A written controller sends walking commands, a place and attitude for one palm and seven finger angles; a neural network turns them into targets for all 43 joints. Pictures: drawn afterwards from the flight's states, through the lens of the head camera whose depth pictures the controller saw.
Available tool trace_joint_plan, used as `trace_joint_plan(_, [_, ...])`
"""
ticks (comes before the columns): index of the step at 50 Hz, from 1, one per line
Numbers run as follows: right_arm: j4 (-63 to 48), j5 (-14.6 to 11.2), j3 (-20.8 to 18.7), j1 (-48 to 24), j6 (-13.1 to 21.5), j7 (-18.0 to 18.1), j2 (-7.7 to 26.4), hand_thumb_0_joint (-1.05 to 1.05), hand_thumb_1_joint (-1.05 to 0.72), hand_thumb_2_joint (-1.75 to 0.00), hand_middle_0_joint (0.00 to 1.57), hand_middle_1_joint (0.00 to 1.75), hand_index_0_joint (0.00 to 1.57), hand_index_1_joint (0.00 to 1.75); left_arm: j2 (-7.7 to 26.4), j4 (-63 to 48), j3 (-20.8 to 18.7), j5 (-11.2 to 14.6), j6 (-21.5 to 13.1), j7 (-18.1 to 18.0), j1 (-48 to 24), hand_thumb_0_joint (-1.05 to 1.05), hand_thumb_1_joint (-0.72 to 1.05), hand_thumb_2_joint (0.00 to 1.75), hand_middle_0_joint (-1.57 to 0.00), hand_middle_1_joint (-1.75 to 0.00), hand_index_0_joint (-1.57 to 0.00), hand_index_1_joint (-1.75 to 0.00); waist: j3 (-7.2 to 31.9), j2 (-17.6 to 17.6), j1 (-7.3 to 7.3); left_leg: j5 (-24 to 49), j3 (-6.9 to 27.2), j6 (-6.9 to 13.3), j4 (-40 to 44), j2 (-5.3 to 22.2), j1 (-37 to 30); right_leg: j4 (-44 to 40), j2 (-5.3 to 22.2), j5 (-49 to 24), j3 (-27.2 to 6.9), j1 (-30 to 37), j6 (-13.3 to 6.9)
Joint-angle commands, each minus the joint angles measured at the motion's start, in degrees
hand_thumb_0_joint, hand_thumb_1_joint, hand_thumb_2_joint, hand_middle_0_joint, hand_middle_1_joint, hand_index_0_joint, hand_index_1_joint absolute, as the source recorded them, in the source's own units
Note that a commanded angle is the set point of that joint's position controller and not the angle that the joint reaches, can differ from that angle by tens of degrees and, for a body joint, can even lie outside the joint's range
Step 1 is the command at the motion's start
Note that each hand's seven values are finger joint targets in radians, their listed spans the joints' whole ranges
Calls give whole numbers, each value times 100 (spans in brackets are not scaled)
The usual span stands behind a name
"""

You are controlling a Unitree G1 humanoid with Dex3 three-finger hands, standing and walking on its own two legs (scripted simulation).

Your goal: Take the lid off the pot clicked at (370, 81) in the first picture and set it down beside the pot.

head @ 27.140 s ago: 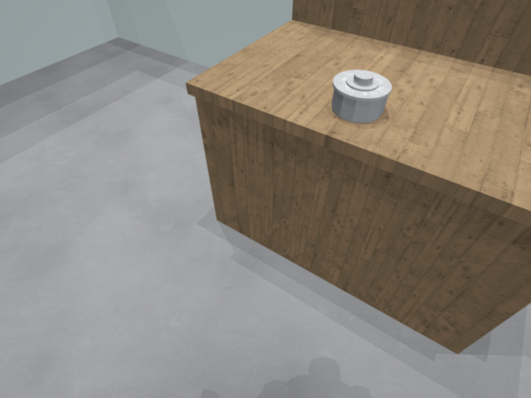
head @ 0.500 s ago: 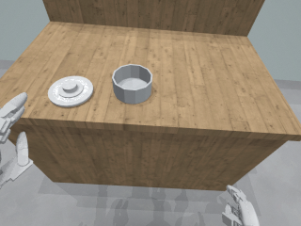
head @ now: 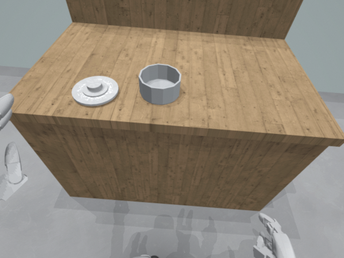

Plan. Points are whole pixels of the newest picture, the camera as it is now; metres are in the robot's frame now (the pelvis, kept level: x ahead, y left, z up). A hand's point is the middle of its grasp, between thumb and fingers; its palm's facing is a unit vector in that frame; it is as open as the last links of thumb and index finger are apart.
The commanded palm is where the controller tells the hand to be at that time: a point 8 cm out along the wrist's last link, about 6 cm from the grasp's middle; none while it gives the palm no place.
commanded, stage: step back with the hand held close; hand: left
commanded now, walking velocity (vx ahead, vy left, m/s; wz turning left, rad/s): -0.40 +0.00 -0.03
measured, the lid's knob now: (94, 84) +0.64 +0.30 +0.01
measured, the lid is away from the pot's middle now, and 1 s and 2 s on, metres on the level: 0.23 0.23 0.23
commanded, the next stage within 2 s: stop stepping back and stand still in 0.52 s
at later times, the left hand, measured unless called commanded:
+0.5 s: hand out of the picture +0.08 +0.25 +0.20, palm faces +0.29 -0.86 -0.41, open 7.4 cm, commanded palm +0.05 +0.30 +0.20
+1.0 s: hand out of the picture -0.02 +0.28 +0.22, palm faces +0.30 -0.83 -0.46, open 7.4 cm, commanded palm -0.07 +0.34 +0.20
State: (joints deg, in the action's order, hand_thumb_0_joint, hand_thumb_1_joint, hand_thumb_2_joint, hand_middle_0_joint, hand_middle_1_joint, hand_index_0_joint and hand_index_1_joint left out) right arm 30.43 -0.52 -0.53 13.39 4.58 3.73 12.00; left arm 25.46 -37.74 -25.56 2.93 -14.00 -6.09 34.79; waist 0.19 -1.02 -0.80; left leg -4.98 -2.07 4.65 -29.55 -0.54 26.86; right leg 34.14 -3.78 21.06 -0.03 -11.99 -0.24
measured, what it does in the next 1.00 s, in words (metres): walks backwards: right foot, then left foot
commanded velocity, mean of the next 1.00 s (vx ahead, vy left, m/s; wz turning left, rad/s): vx -0.14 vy -0.03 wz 0.01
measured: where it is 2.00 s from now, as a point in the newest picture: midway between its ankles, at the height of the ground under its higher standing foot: outside the picture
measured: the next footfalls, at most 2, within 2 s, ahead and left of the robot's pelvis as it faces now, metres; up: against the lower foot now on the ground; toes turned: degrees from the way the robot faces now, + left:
right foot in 0.02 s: -0.03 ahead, -0.12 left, +0.00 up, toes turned +1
left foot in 0.58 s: -0.04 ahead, +0.13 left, +0.00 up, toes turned -3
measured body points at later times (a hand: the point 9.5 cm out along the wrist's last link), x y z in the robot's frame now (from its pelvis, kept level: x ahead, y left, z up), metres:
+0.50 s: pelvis -0.10 +0.03 +0.00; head -0.11 +0.07 +0.45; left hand +0.06 +0.30 +0.22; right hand +0.06 -0.22 -0.06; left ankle -0.02 +0.09 -0.69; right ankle -0.08 -0.12 -0.73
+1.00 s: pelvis -0.22 +0.07 +0.00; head -0.24 +0.08 +0.45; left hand -0.04 +0.32 +0.24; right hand -0.10 -0.19 -0.08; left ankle -0.12 +0.14 -0.70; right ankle -0.32 -0.03 -0.73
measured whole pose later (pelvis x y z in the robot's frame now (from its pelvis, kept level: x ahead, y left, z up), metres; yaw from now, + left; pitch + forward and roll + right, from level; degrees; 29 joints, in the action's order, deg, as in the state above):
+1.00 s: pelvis -0.22 +0.07 +0.00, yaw -5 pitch +0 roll -3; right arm 36.9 -0.6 -0.4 15.1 3.8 3.2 12.2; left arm 26.2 -37.9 -23.9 4.0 -11.2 -6.9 33.9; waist 3.8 -2.6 -0.5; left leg -18.6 -1.6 0.2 -45.9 0.5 30.5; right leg 23.0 -2.3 19.1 5.7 -2.9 -2.0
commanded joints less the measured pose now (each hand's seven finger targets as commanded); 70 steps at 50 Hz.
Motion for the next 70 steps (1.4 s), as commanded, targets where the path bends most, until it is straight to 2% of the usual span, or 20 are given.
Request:
trace_joint_plan(1, [-708, -7, -333, -573, 327, -10, 722, 0, -90, -90, 20, 30, 20, 30, 642, -930, -330, 143, -394, -52, 9, 0, 90, 90, -20, -30, -20, -30, 417, 261, 18, -1725, 721, -256, 450, 601, -919, -1557, 567, -534, -629, -665, -167])
trace_joint_plan(6, [-567, -91, -423, -599, 250, 48, 765, 0, -90, -90, 20, 30, 20, 30, 794, -1202, -288, 114, -535, -95, -444, 0, 90, 90, -20, -30, -20, -30, 1463, 524, -46, 772, 240, -223, -384, 507, -2562, -1208, 795, -3227, -466, -807, 287])
trace_joint_plan(14, [-686, 181, -393, -838, 222, 57, 825, 0, -90, -90, 20, 30, 20, 30, 910, -949, -600, 119, -557, -89, -327, 0, 90, 90, -20, -30, -20, -30, 174, -1578, 52, -4036, 1842, -222, 2492, 1556, 816, 66, -224, 612, 23, 674, -228])
trace_joint_plan(18, [-684, 135, -434, -517, 228, -58, 586, 0, -90, -90, 20, 30, 20, 30, 911, -1010, -552, 258, -567, -58, 168, 0, 90, 90, -20, -30, -20, -30, 936, -257, 112, -2242, 751, -483, 809, 817, -893, -1257, 359, 579, -305, -396, -405])
trace_joint_plan(21, [-552, -23, -504, -573, 189, -43, 565, 0, -90, -90, 20, 30, 20, 30, 940, -1331, -324, 90, -502, -117, -285, 0, 90, 90, -20, -30, -20, -30, 917, 1460, 27, -1826, 167, -631, -3181, -269, -1697, -2532, 2289, -284, -1869, -2268, -1044])
trace_joint_plan(24, [-497, 49, -320, -624, 72, -33, 431, 0, -90, -90, 20, 30, 20, 30, 553, -758, -5, 2, -209, -40, -893, 0, 90, 90, -20, -30, -20, -30, -292, 1146, -147, -2393, 820, -476, -3291, 378, -1171, -2137, 2004, 400, -1065, -3102, -774])
trace_joint_plan(28, [-451, 8, -263, -831, 421, 163, 836, 0, -90, -90, 20, 30, 20, 30, 777, -1114, -58, 49, -545, -170, -1712, 0, 90, 90, -20, -30, -20, -30, -817, -2107, -229, -128, 1987, -37, 1674, 1588, 44, 1384, 227, 240, -105, -1485, 8])
trace_joint_plan(30, [-224, 124, -351, -304, 692, 41, 606, 0, -90, -90, 20, 30, 20, 30, 853, -1138, -311, 70, -712, -196, -1346, 0, 90, 90, -20, -30, -20, -30, 225, -1158, -75, 1764, 2012, 474, 1184, 2044, -1116, 2671, -69, 1115, -608, -1978, 12])
trace_joint_plan(31, [992, 184, -556, -70, 500, -351, 1720, 0, -90, -90, 20, 30, 20, 30, -1094, 3598, 2015, -373, 949, 385, -1616, 0, 90, 90, -20, -30, -20, -30, 202, -1701, -767, 4916, 2607, 316, -71, 1918, -691, 3759, 361, 1047, -832, -2587, 73])
trace_joint_plan(32, [-796, -51, -502, -718, 722, -304, 437, 0, -90, -90, 20, 30, 20, 30, 1467, -3617, -533, 320, -147, 69, -2569, 0, 90, 90, -20, -30, -20, -30, 1707, -375, 91, 2109, 2003, 121, 947, 2037, -1755, 3516, -74, 1186, -924, -1561, 325])
trace_joint_plan(33, [-416, 137, -387, -316, 798, -105, 676, 0, -90, -90, 20, 30, 20, 30, 1883, -2573, -1297, 355, -380, -74, -1337, 0, 90, 90, -20, -30, -20, -30, 1411, -870, -137, 936, 2675, 484, 1094, 2127, -1315, 3526, 17, 1164, -873, -1694, 267])
trace_joint_plan(34, [-573, 10, -460, -184, 822, -186, 598, 0, -90, -90, 20, 30, 20, 30, 1465, -2480, -962, 238, -324, -102, -70, 0, 90, 90, -20, -30, -20, -30, 1745, -100, -15, -114, 2288, 370, 1032, 1940, -1726, 3726, -84, 697, -652, -2005, 227])
trace_joint_plan(39, [-692, 30, -215, -639, 640, -372, 440, 0, -90, -90, 20, 30, 20, 30, 888, -2887, -666, 247, 12, -243, 1312, 0, 90, 90, -20, -30, -20, -30, 1124, -2063, 93, -3474, 1308, -320, 2328, 1103, -604, 933, -107, 608, 453, -225, 49])
trace_joint_plan(43, [-485, 49, -238, -369, 499, -104, 503, 0, -90, -90, 20, 30, 20, 30, 685, -1308, -469, 100, 213, -316, 732, 0, 90, 90, -20, -30, -20, -30, 431, -1162, -49, -3045, 554, -797, 1889, 494, -377, -1585, -306, 515, 1005, 978, -188])
trace_joint_plan(47, [-163, -11, -277, -160, 140, 88, 616, 0, -90, -90, 20, 30, 20, 30, 1047, -433, -570, 222, 117, -252, -579, 0, 90, 90, -20, -30, -20, -30, 436, 1162, -202, -1474, 15, -410, -2661, 48, -999, -2394, 1799, -1057, -482, -669, -968])
trace_joint_plan(50, [-249, -168, -400, -425, 115, 51, 761, 0, -90, -90, 20, 30, 20, 30, 601, 283, -217, 225, 201, -116, -522, 0, 90, 90, -20, -30, -20, -30, -234, 2030, -80, -1587, 472, -376, -3216, 180, 450, -2371, 1936, 497, -1117, -564, -1039])
trace_joint_plan(55, [-287, -73, -114, -862, 309, 175, 626, 0, -90, -90, 20, 30, 20, 30, 336, -328, 348, 62, 48, -99, -1513, 0, 90, 90, -20, -30, -20, -30, -1172, 23, -155, -1736, -184, -207, -101, 316, -941, -1585, 1471, 1054, -242, -1156, -724])
trace_joint_plan(58, [-577, -59, -140, -682, 600, 156, 789, 0, -90, -90, 20, 30, 20, 30, 656, -1658, 103, 49, -115, -234, -1412, 0, 90, 90, -20, -30, -20, -30, -455, -2174, -52, -1962, 2728, 502, 1445, 1690, -2227, 756, 204, 634, 323, -1883, -67])
trace_joint_plan(66, [-539, -52, -142, -533, 614, -73, 475, 0, -90, -90, 20, 30, 20, 30, 800, -1603, -636, 106, 58, -351, 810, 0, 90, 90, -20, -30, -20, -30, 645, -900, 128, -1579, 489, -146, 493, 753, -501, -914, 326, -378, 241, 1004, -7])
trace_joint_plan(70, [-334, -61, -265, -360, 446, -56, 526, 0, -90, -90, 20, 30, 20, 30, 707, -466, -544, 100, -80, -281, 0, 0, 90, 90, -20, -30, -20, -30, -141, 1014, -59, -2000, 270, -423, -1915, 192, -272, -2559, 2043, 1291, -2408, -593, -871])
